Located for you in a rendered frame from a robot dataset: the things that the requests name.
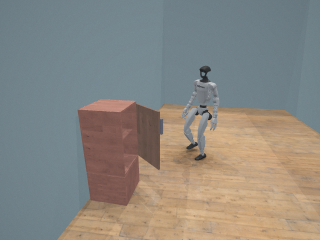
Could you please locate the robot right shin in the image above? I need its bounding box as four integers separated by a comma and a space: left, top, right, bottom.
183, 132, 196, 145

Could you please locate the left robot forearm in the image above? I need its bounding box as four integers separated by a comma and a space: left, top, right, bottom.
212, 98, 220, 118

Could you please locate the right robot forearm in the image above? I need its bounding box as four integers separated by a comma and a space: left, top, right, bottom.
186, 95, 196, 109

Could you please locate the cupboard door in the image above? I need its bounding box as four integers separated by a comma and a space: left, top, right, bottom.
136, 103, 160, 170

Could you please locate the handle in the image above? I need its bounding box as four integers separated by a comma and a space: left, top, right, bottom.
160, 118, 163, 135

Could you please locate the humanoid robot head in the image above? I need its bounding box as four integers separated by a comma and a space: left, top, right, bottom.
199, 66, 211, 83

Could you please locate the right robot upper arm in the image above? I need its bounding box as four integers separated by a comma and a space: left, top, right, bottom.
192, 79, 200, 97

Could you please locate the robot left hand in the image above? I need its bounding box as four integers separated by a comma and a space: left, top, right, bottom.
210, 117, 218, 131

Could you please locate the left robot upper arm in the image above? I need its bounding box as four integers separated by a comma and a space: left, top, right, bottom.
208, 82, 219, 103

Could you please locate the robot right hand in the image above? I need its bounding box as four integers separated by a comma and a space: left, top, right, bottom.
181, 107, 189, 119

